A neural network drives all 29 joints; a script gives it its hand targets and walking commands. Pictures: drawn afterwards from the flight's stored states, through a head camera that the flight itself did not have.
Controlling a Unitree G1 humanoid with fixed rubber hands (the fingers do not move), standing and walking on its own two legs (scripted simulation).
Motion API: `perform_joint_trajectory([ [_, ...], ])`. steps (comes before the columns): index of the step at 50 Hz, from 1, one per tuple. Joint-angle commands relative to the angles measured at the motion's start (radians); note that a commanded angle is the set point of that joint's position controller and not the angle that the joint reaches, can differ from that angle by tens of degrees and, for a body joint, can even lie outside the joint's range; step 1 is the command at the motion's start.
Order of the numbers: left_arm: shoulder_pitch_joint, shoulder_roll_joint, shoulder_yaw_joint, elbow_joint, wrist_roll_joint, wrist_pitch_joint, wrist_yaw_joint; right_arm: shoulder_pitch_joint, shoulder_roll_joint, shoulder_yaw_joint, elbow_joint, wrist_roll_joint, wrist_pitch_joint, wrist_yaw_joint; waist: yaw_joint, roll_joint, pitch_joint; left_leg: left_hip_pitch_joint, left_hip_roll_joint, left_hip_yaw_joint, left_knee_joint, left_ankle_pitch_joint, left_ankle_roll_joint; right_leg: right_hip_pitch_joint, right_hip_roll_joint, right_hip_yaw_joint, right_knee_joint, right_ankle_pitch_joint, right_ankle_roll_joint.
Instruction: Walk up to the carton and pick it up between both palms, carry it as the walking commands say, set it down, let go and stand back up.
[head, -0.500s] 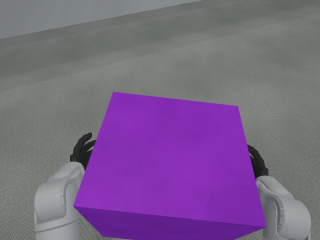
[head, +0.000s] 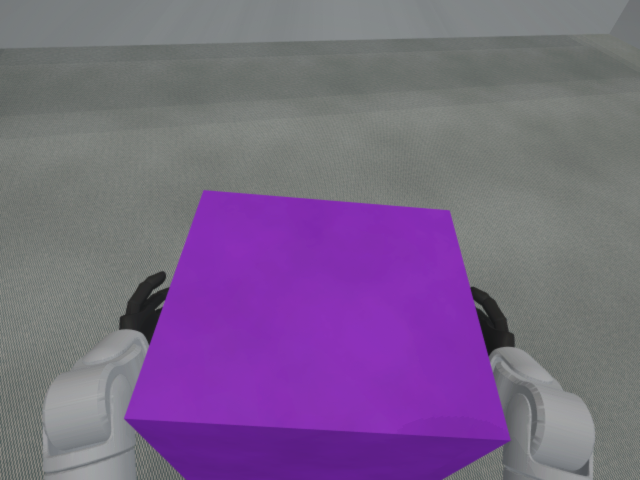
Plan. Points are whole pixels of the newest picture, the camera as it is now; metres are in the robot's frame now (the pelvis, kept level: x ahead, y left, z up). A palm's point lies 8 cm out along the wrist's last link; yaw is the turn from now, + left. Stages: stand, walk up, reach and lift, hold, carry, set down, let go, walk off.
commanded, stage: carry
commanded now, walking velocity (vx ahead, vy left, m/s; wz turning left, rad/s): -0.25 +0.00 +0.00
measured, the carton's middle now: (315, 353) +0.26 +0.03 +0.02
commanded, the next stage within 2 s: none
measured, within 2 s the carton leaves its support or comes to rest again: neither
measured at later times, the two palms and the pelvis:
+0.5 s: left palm out of the picture +0.04 +0.22 +0.06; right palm out of the picture +0.06 -0.17 +0.06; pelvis -0.20 +0.01 -0.01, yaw +3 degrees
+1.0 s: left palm out of the picture -0.13 +0.18 +0.08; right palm out of the picture -0.17 -0.21 +0.06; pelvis -0.39 +0.01 +0.00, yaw +0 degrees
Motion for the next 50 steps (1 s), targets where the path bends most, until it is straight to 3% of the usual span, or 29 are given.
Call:
perform_joint_trajectory([
  [1, -0.454, -0.773, -0.851, -0.12, -0.213, 0.007, -0.166, -0.307, 0.647, 0.723, -0.054, 0.153, 0.033, 0.153, -0.069, 0.344, -0.218, 0.23, 0.248, -0.286, -0.308, -0.062, 0.072, 0.126, 0.029, -0.07, -0.439, -0.035, -0.025],
  [3, -0.484, -0.819, -0.857, -0.148, -0.221, -0.009, -0.165, -0.402, 0.675, 0.767, -0.13, 0.187, 0.016, 0.16, -0.061, 0.191, -0.224, 0.142, 0.186, -0.233, -0.218, -0.039, 0.0, 0.313, -0.034, 0.004, -0.68, 0.111, -0.035],
  [4, -0.495, -0.831, -0.841, -0.171, -0.223, -0.022, -0.167, -0.46, 0.69, 0.802, -0.18, 0.211, 0.009, 0.163, -0.061, 0.011, -0.268, 0.078, 0.116, -0.159, -0.094, -0.036, -0.035, 0.377, -0.161, 0.168, -0.748, 0.144, -0.074],
  [5, -0.485, -0.839, -0.846, -0.182, -0.223, -0.03, -0.171, -0.505, 0.678, 0.82, -0.247, 0.223, -0.004, 0.168, -0.057, -0.229, -0.216, -0.089, 0.0, -0.057, 0.075, -0.255, -0.072, 0.354, -0.36, 0.364, -0.77, 0.323, -0.145],
  [6, -0.456, -0.853, -0.843, -0.188, -0.221, -0.036, -0.175, -0.557, 0.668, 0.849, -0.313, 0.254, -0.01, 0.17, -0.037, -0.275, -0.188, -0.131, -0.037, -0.017, 0.297, -0.332, -0.067, 0.256, -0.446, 0.333, -0.758, 0.48, -0.246],
  [7, -0.443, -0.851, -0.795, -0.162, -0.206, -0.046, -0.177, -0.687, 0.68, 0.873, -0.39, 0.299, -0.014, 0.171, -0.031, -0.319, -0.182, -0.05, -0.04, -0.088, 0.494, -0.307, -0.043, 0.128, -0.419, 0.299, -0.763, 0.512, -0.273],
  [9, -0.407, -0.852, -0.792, -0.191, -0.16, -0.037, -0.159, -0.601, 0.697, 0.856, -0.307, 0.296, -0.016, 0.181, -0.044, -0.102, -0.175, -0.039, -0.029, -0.101, 0.57, -0.227, -0.049, 0.184, -0.285, 0.102, -0.709, 0.51, -0.218],
  [11, -0.302, -0.755, -0.74, -0.137, -0.1, -0.019, -0.148, -0.533, 0.658, 0.853, -0.208, 0.287, -0.003, 0.176, -0.055, -0.12, -0.202, -0.12, -0.049, -0.091, 0.588, -0.241, -0.062, 0.29, -0.268, 0.106, -0.646, 0.693, -0.186],
  [14, -0.32, -0.691, -0.738, -0.141, -0.095, 0.0, -0.143, -0.445, 0.635, 0.826, -0.079, 0.265, 0.03, 0.174, -0.059, -0.157, -0.198, -0.154, -0.052, -0.08, 0.533, -0.295, -0.082, 0.382, -0.301, 0.149, -0.606, 0.835, -0.222],
  [19, -0.426, -0.733, -0.776, -0.141, -0.144, -0.002, -0.148, -0.485, 0.677, 0.793, -0.06, 0.258, 0.024, 0.169, -0.054, -0.184, -0.187, -0.001, -0.057, -0.022, 0.146, -0.334, -0.07, 0.311, -0.298, 0.223, -0.672, 0.59, -0.214],
  [21, -0.464, -0.771, -0.802, -0.163, -0.174, -0.006, -0.151, -0.515, 0.715, 0.792, -0.114, 0.271, 0.012, 0.166, -0.073, -0.181, -0.232, 0.152, -0.059, 0.001, -0.189, -0.146, -0.069, 0.281, -0.264, 0.159, -0.611, 0.528, -0.178],
  [23, -0.47, -0.812, -0.851, -0.237, -0.203, -0.016, -0.153, -0.469, 0.746, 0.801, -0.148, 0.271, -0.003, 0.169, -0.073, 0.085, -0.275, 0.334, 0.08, -0.141, -0.271, -0.049, -0.04, 0.097, -0.164, 0.059, -0.497, 0.315, -0.086],
  [24, -0.442, -0.82, -0.862, -0.238, -0.202, -0.013, -0.159, -0.438, 0.731, 0.801, -0.165, 0.26, -0.009, 0.168, -0.077, 0.315, -0.255, 0.358, 0.318, -0.429, -0.335, 0.103, 0.045, -0.068, -0.073, -0.022, -0.33, 0.068, -0.024],
  [25, -0.481, -0.832, -0.866, -0.239, -0.217, -0.016, -0.16, -0.443, 0.742, 0.797, -0.183, 0.256, -0.008, 0.16, -0.069, 0.296, -0.195, 0.305, 0.391, -0.4, -0.283, 0.373, 0.11, -0.133, -0.008, -0.01, -0.106, -0.076, -0.012],
  [26, -0.531, -0.842, -0.891, -0.287, -0.239, -0.022, -0.159, -0.439, 0.762, 0.791, -0.182, 0.257, -0.017, 0.16, -0.083, 0.297, -0.212, 0.27, 0.353, -0.296, -0.217, 0.479, 0.147, -0.1, -0.021, 0.055, 0.007, -0.066, -0.042],
  [27, -0.547, -0.853, -0.908, -0.304, -0.248, -0.022, -0.157, -0.411, 0.759, 0.771, -0.179, 0.248, -0.016, 0.164, -0.081, 0.315, -0.217, 0.232, 0.329, -0.297, -0.233, 0.452, 0.161, -0.128, -0.003, 0.047, 0.122, -0.044, -0.046],
  [30, -0.589, -0.854, -0.941, -0.369, -0.302, -0.034, -0.165, -0.439, 0.698, 0.75, -0.275, 0.217, -0.02, 0.141, -0.075, 0.153, -0.251, 0.301, 0.267, -0.225, -0.189, 0.467, 0.154, -0.154, -0.005, 0.043, 0.164, 0.032, -0.019],
  [31, -0.524, -0.818, -0.937, -0.324, -0.278, -0.021, -0.16, -0.366, 0.66, 0.735, -0.24, 0.197, -0.008, 0.133, -0.074, 0.206, -0.248, 0.329, 0.271, -0.229, -0.179, 0.501, 0.16, -0.165, 0.001, 0.041, 0.168, 0.018, -0.007],
  [36, -0.368, -0.747, -0.897, -0.202, -0.219, 0.005, -0.151, -0.241, 0.594, 0.727, -0.144, 0.152, 0.028, 0.132, -0.078, 0.267, -0.24, 0.375, 0.257, -0.226, -0.142, 0.53, 0.137, -0.082, 0.003, -0.018, -0.168, -0.039, 0.015],
  [37, -0.405, -0.748, -0.908, -0.223, -0.226, 0.0, -0.151, -0.264, 0.599, 0.726, -0.145, 0.157, 0.022, 0.138, -0.082, 0.344, -0.261, 0.387, 0.25, -0.247, -0.146, 0.505, 0.118, -0.02, 0.012, -0.028, -0.281, -0.049, 0.014],
  [40, -0.416, -0.764, -0.899, -0.217, -0.223, -0.002, -0.151, -0.282, 0.622, 0.747, -0.139, 0.172, 0.025, 0.15, -0.069, 0.349, -0.238, 0.363, 0.23, -0.296, -0.174, 0.358, 0.086, 0.123, 0.033, -0.065, -0.546, 0.052, 0.0],
  [42, -0.404, -0.779, -0.875, -0.157, -0.204, -0.008, -0.156, -0.359, 0.618, 0.765, -0.154, 0.185, 0.018, 0.16, -0.069, 0.207, -0.268, 0.244, 0.171, -0.235, -0.103, 0.253, 0.012, 0.306, -0.061, 0.032, -0.692, 0.214, -0.02],
  [43, -0.402, -0.777, -0.869, -0.183, -0.198, -0.021, -0.154, -0.387, 0.632, 0.789, -0.185, 0.206, 0.009, 0.164, -0.069, 0.046, -0.268, 0.105, 0.098, -0.158, -0.041, 0.065, -0.028, 0.388, -0.187, 0.173, -0.691, 0.376, -0.064],
  [44, -0.42, -0.796, -0.877, -0.207, -0.199, -0.029, -0.158, -0.488, 0.654, 0.834, -0.266, 0.242, -0.004, 0.171, -0.062, -0.142, -0.251, -0.025, 0.008, -0.091, 0.042, -0.189, -0.059, 0.405, -0.316, 0.262, -0.683, 0.519, -0.135],
  [45, -0.476, -0.823, -0.889, -0.242, -0.224, -0.045, -0.16, -0.602, 0.668, 0.868, -0.355, 0.296, -0.006, 0.173, -0.041, -0.277, -0.246, 0.024, -0.031, -0.008, 0.203, -0.264, -0.051, 0.265, -0.378, 0.212, -0.661, 0.615, -0.234],
  [46, -0.477, -0.855, -0.875, -0.243, -0.222, -0.045, -0.155, -0.637, 0.683, 0.873, -0.384, 0.323, -0.004, 0.183, -0.043, -0.274, -0.222, 0.123, 0.014, -0.091, 0.329, -0.247, -0.021, 0.112, -0.373, 0.198, -0.684, 0.509, -0.243],
  [47, -0.476, -0.845, -0.845, -0.244, -0.213, -0.044, -0.152, -0.647, 0.685, 0.864, -0.371, 0.329, -0.008, 0.187, -0.04, -0.198, -0.189, 0.143, -0.013, -0.06, 0.396, -0.234, -0.023, 0.051, -0.318, 0.156, -0.73, 0.364, -0.228],
  [48, -0.44, -0.84, -0.834, -0.25, -0.187, -0.034, -0.145, -0.614, 0.702, 0.861, -0.332, 0.333, -0.006, 0.193, -0.043, -0.107, -0.179, 0.093, -0.016, -0.073, 0.41, -0.223, -0.033, 0.092, -0.285, 0.115, -0.703, 0.38, -0.215],
  [50, -0.358, -0.774, -0.786, -0.18, -0.142, -0.01, -0.14, -0.563, 0.655, 0.86, -0.239, 0.312, 0.015, 0.189, -0.054, -0.152, -0.154, 0.002, -0.036, -0.062, 0.449, -0.293, -0.039, 0.149, -0.297, 0.137, -0.685, 0.534, -0.227],
])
